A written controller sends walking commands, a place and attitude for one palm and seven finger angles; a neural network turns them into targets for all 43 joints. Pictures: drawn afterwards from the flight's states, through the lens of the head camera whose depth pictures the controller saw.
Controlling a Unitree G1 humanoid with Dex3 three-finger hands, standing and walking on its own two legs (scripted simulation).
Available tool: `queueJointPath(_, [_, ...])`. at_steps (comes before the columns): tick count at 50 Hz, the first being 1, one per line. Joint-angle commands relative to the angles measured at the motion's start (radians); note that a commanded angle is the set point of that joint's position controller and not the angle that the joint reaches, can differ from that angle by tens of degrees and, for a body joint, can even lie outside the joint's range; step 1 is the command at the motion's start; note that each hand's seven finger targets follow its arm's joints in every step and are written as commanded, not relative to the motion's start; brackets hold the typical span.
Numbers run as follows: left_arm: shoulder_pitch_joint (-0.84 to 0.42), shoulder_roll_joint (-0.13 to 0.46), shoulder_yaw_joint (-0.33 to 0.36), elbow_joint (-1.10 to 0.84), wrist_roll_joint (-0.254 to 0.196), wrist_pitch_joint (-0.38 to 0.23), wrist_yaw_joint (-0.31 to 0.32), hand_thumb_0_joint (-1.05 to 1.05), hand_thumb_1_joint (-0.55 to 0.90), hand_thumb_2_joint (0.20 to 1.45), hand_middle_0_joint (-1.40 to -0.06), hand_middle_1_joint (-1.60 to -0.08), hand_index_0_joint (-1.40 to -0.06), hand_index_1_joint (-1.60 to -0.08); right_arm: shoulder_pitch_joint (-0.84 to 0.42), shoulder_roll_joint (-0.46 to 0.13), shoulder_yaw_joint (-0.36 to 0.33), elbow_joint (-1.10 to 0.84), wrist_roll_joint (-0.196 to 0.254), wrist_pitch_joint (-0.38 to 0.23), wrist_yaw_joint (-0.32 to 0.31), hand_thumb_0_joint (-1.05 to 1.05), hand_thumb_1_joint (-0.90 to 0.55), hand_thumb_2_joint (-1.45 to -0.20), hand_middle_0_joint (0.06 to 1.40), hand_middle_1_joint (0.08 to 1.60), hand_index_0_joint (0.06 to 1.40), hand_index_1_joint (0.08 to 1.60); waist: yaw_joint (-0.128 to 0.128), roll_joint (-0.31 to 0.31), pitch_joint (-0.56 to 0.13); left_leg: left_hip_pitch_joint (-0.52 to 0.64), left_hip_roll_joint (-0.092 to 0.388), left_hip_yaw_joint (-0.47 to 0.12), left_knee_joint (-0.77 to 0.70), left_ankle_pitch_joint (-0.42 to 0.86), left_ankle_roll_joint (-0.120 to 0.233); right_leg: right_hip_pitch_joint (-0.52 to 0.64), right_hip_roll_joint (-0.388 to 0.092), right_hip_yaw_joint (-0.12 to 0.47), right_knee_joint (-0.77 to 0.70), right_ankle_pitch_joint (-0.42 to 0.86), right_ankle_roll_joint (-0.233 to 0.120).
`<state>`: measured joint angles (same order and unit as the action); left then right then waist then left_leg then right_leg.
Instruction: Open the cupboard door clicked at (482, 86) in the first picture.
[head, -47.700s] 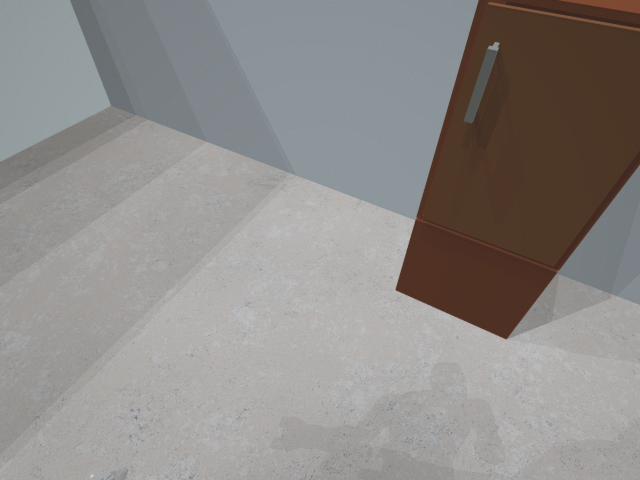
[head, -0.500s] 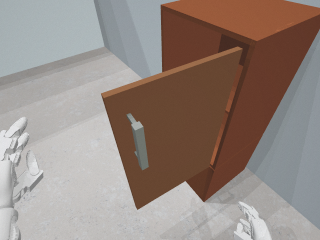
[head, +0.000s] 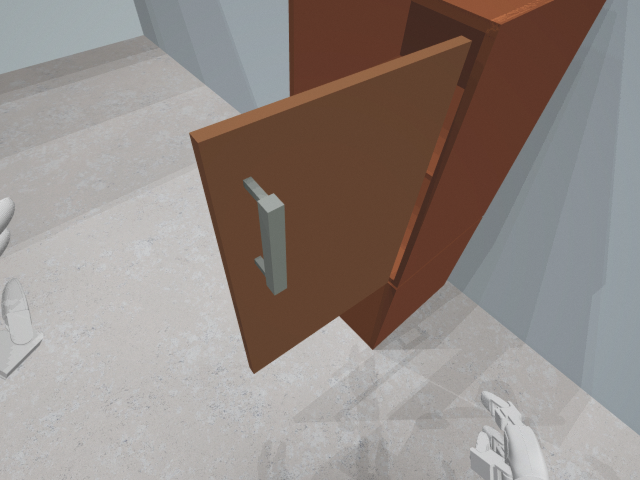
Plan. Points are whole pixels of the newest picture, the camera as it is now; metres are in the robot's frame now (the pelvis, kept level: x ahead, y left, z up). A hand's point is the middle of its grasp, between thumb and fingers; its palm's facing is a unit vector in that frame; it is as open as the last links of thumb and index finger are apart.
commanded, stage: step back with the hand held close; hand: left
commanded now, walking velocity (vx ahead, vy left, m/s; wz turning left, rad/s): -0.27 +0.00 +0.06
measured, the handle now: (265, 240) +0.36 +0.09 +0.11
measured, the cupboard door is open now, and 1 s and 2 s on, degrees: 86 86 86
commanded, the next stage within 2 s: stop stepping back and stand still in 0.68 s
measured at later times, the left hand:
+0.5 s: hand out of the picture +0.12 +0.28 +0.17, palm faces +0.47 -0.76 -0.46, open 7.4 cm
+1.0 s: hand out of the picture +0.02 +0.24 +0.17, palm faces +0.39 -0.79 -0.47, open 7.4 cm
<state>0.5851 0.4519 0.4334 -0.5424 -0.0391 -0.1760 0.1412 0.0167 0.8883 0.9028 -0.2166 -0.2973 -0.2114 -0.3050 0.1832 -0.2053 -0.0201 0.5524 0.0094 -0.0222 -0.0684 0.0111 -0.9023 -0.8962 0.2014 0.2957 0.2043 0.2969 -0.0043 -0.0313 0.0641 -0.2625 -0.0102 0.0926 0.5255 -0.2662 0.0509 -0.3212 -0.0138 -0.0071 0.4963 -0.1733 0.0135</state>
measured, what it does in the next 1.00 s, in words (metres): walks backwards: right foot, then left foot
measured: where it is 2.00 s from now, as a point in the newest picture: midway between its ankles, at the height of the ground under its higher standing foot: outside the picture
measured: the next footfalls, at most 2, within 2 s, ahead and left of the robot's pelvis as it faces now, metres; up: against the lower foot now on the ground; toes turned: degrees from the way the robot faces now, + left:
right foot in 0.72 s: -0.19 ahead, -0.09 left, +0.00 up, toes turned -5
left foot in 0.96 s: -0.09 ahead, +0.06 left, +0.00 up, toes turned -1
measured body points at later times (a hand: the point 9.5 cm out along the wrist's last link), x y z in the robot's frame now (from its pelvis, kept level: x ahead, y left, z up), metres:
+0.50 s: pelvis -0.08 +0.01 -0.01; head -0.05 +0.04 +0.44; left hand +0.09 +0.32 +0.20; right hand +0.08 -0.22 -0.08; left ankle +0.01 +0.08 -0.73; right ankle -0.11 -0.14 -0.67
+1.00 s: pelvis -0.18 -0.02 +0.00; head -0.18 -0.01 +0.45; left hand +0.00 +0.28 +0.19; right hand -0.03 -0.29 -0.08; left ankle -0.13 +0.06 -0.74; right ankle -0.27 -0.13 -0.73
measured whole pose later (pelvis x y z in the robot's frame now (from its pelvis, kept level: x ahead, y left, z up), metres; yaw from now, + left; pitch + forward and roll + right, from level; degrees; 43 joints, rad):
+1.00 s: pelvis -0.18 -0.02 +0.00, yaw -2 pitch +1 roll +0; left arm 0.60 0.45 0.44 -0.50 -0.07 -0.20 0.14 0.01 0.89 0.90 -0.22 -0.30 -0.21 -0.31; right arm 0.21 -0.24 -0.01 0.63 0.02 -0.08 -0.08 0.01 -0.90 -0.90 0.20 0.30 0.21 0.30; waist 0.00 -0.02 -0.04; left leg -0.35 -0.03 0.04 0.54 -0.23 0.06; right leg -0.12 0.02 -0.02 0.51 -0.41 -0.01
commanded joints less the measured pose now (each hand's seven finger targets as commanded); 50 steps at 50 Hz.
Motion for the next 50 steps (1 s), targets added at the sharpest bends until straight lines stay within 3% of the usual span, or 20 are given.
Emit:
queueJointPath(1, [0.004,0.113,0.127,-0.19,0.004,-0.067,0.027,0.0,0.9,0.9,-0.2,-0.3,-0.2,-0.3,-0.079,-0.137,-0.044,-0.157,0.001,-0.073,-0.008,0.0,-0.9,-0.9,0.2,0.3,0.2,0.3,0.017,0.164,-0.157,-0.252,0.185,-0.172,-0.197,0.08,0.025,0.28,-0.018,0.042,0.143,0.172,-0.002])
queueJointPath(7, [-0.108,0.1,0.107,-0.164,0.025,-0.077,0.032,0.0,0.9,0.9,-0.2,-0.3,-0.2,-0.3,-0.051,-0.151,-0.039,-0.154,0.003,-0.1,-0.011,0.0,-0.9,-0.9,0.2,0.3,0.2,0.3,0.003,0.091,-0.068,-0.442,0.168,-0.183,-0.176,-0.323,0.045,0.274,-0.037,0.099,0.145,0.054,-0.01])
queueJointPath(11, [-0.156,0.12,0.1,-0.183,0.022,-0.086,0.038,0.0,0.9,0.9,-0.2,-0.3,-0.2,-0.3,-0.032,-0.136,-0.038,-0.138,-0.004,-0.107,-0.008,0.0,-0.9,-0.9,0.2,0.3,0.2,0.3,-0.008,-0.078,-0.068,-0.213,0.05,-0.135,0.076,-0.311,-0.001,-0.041,-0.156,0.277,-0.158,-0.286,-0.074])
queueJointPath(14, [-0.157,0.138,0.104,-0.208,0.019,-0.095,0.051,0.0,0.9,0.9,-0.2,-0.3,-0.2,-0.3,-0.034,-0.119,-0.023,-0.109,-0.009,-0.107,-0.002,0.0,-0.9,-0.9,0.2,0.3,0.2,0.3,-0.015,-0.116,-0.116,-0.001,0.023,-0.112,0.209,-0.182,-0.021,-0.205,-0.222,0.249,-0.218,-0.336,-0.103])
queueJointPath(17, [-0.097,0.138,0.129,-0.231,0.012,-0.105,0.056,0.0,0.9,0.9,-0.2,-0.3,-0.2,-0.3,-0.05,-0.14,-0.024,-0.13,-0.007,-0.104,-0.01,0.0,-0.9,-0.9,0.2,0.3,0.2,0.3,-0.013,0.121,-0.117,-0.142,0.123,-0.251,-0.102,-0.263,0.018,-0.092,-0.083,0.108,0.013,-0.27,-0.036])
queueJointPath(18, [-0.093,0.14,0.15,-0.253,0.016,-0.113,0.057,0.0,0.9,0.9,-0.2,-0.3,-0.2,-0.3,-0.061,-0.163,-0.03,-0.141,-0.009,-0.109,-0.014,0.0,-0.9,-0.9,0.2,0.3,0.2,0.3,-0.008,0.311,-0.112,-0.345,0.245,-0.392,-0.288,-0.399,0.065,0.066,0.01,0.036,0.261,-0.215,-0.002])
queueJointPath(19, [-0.102,0.146,0.175,-0.252,0.027,-0.115,0.061,0.0,0.9,0.9,-0.2,-0.3,-0.2,-0.3,-0.067,-0.146,-0.033,-0.141,-0.018,-0.12,-0.016,0.0,-0.9,-0.9,0.2,0.3,0.2,0.3,0.0,0.394,-0.119,-0.485,0.354,-0.493,-0.423,-0.465,0.114,0.177,0.072,0.013,0.55,-0.218,0.016])
queueJointPath(20, [-0.119,0.182,0.194,-0.252,0.029,-0.118,0.064,0.0,0.9,0.9,-0.2,-0.3,-0.2,-0.3,-0.063,-0.119,-0.039,-0.13,-0.021,-0.128,-0.017,0.0,-0.9,-0.9,0.2,0.3,0.2,0.3,-0.005,0.334,-0.118,-0.465,0.379,-0.516,-0.432,-0.378,0.133,0.127,0.065,0.063,0.704,-0.266,0.009])
queueJointPath(21, [-0.107,0.17,0.185,-0.249,0.018,-0.123,0.061,0.0,0.9,0.9,-0.2,-0.3,-0.2,-0.3,-0.054,-0.116,-0.046,-0.118,-0.019,-0.137,-0.011,0.0,-0.9,-0.9,0.2,0.3,0.2,0.3,-0.004,0.234,-0.137,-0.376,0.374,-0.457,-0.381,-0.288,0.133,0.06,0.061,0.085,0.743,-0.288,0.002])
queueJointPath(23, [-0.055,0.135,0.163,-0.223,0.004,-0.116,0.061,0.0,0.9,0.9,-0.2,-0.3,-0.2,-0.3,-0.053,-0.124,-0.055,-0.097,-0.013,-0.156,-0.001,0.0,-0.9,-0.9,0.2,0.3,0.2,0.3,0.002,0.146,-0.14,-0.17,0.317,-0.364,-0.281,-0.089,0.115,-0.063,0.051,0.064,0.623,-0.308,0.004])
queueJointPath(27, [-0.029,0.074,0.076,-0.236,-0.01,-0.099,0.048,0.0,0.9,0.9,-0.2,-0.3,-0.2,-0.3,-0.033,-0.123,-0.042,-0.044,-0.017,-0.176,0.012,0.0,-0.9,-0.9,0.2,0.3,0.2,0.3,-0.006,0.232,-0.198,0.074,0.276,-0.307,-0.293,0.093,0.073,-0.066,0.056,-0.001,0.333,-0.345,0.009])
queueJointPath(31, [-0.09,0.098,0.064,-0.263,-0.02,-0.095,0.038,0.0,0.9,0.9,-0.2,-0.3,-0.2,-0.3,-0.041,-0.135,-0.037,-0.026,-0.024,-0.187,0.016,0.0,-0.9,-0.9,0.2,0.3,0.2,0.3,0.006,0.309,-0.261,0.156,0.239,-0.249,-0.313,0.216,0.03,0.053,0.08,-0.042,0.058,-0.326,-0.007])
queueJointPath(35, [-0.015,0.213,0.171,-0.287,-0.041,-0.121,0.014,0.0,0.9,0.9,-0.2,-0.3,-0.2,-0.3,-0.067,-0.119,-0.031,-0.052,-0.028,-0.157,0.024,0.0,-0.9,-0.9,0.2,0.3,0.2,0.3,0.035,0.209,-0.352,0.25,0.189,-0.175,-0.185,0.45,-0.024,0.14,0.05,-0.035,-0.23,-0.06,-0.032])
queueJointPath(36, [-0.011,0.215,0.177,-0.299,-0.053,-0.134,0.003,0.0,0.9,0.9,-0.2,-0.3,-0.2,-0.3,-0.09,-0.11,-0.027,-0.066,-0.022,-0.145,0.025,0.0,-0.9,-0.9,0.2,0.3,0.2,0.3,0.037,0.145,-0.334,0.255,0.158,-0.134,-0.127,0.415,-0.033,0.115,0.01,-0.008,-0.263,0.014,-0.036])
queueJointPath(38, [0.006,0.275,0.242,-0.273,-0.067,-0.157,0.002,0.0,0.9,0.9,-0.2,-0.3,-0.2,-0.3,-0.126,-0.095,-0.014,-0.092,-0.007,-0.127,0.017,0.0,-0.9,-0.9,0.2,0.3,0.2,0.3,0.039,-0.058,-0.253,0.138,0.059,-0.029,0.093,0.049,-0.065,0.006,-0.182,0.104,-0.268,0.279,-0.058])
queueJointPath(40, [0.025,0.251,0.234,-0.257,-0.058,-0.145,0.005,0.0,0.9,0.9,-0.2,-0.3,-0.2,-0.3,-0.134,-0.111,-0.028,-0.11,0.028,-0.124,0.01,0.0,-0.9,-0.9,0.2,0.3,0.2,0.3,0.054,-0.207,-0.262,-0.121,-0.036,-0.082,0.384,-0.159,-0.062,0.128,-0.261,0.138,-0.153,0.692,-0.053])
queueJointPath(42, [0.133,0.196,0.219,-0.17,-0.038,-0.085,0.001,0.0,0.9,0.9,-0.2,-0.3,-0.2,-0.3,-0.123,-0.078,-0.007,-0.115,0.013,-0.091,0.004,0.0,-0.9,-0.9,0.2,0.3,0.2,0.3,0.023,-0.104,-0.254,-0.226,0.012,-0.078,0.324,-0.077,-0.056,0.238,-0.226,0.068,-0.052,0.726,-0.069])
queueJointPath(44, [0.063,0.161,0.179,-0.154,-0.038,-0.068,0.009,0.0,0.9,0.9,-0.2,-0.3,-0.2,-0.3,-0.13,-0.088,0.001,-0.103,0.008,-0.091,-0.006,0.0,-0.9,-0.9,0.2,0.3,0.2,0.3,-0.004,-0.001,-0.189,-0.11,0.005,-0.034,0.173,0.056,-0.056,0.172,-0.19,0.074,-0.069,0.602,-0.097])
queueJointPath(47, [-0.028,0.126,0.111,-0.074,-0.039,-0.054,0.024,0.0,0.9,0.9,-0.2,-0.3,-0.2,-0.3,-0.066,-0.138,-0.017,-0.063,0.01,-0.117,-0.026,0.0,-0.9,-0.9,0.2,0.3,0.2,0.3,-0.018,0.03,-0.154,0.121,0.058,-0.091,-0.07,0.295,-0.015,0.075,-0.114,0.031,-0.028,0.353,-0.007])
queueJointPath(50, [-0.081,0.128,0.077,-0.052,-0.018,-0.058,0.03,0.0,0.9,0.9,-0.2,-0.3,-0.2,-0.3,-0.052,-0.169,-0.03,-0.079,0.022,-0.135,-0.03,0.0,-0.9,-0.9,0.2,0.3,0.2,0.3,0.005,0.021,-0.188,0.217,0.144,-0.196,-0.049,0.573,0.031,0.047,-0.029,0.041,-0.005,0.24,0.043])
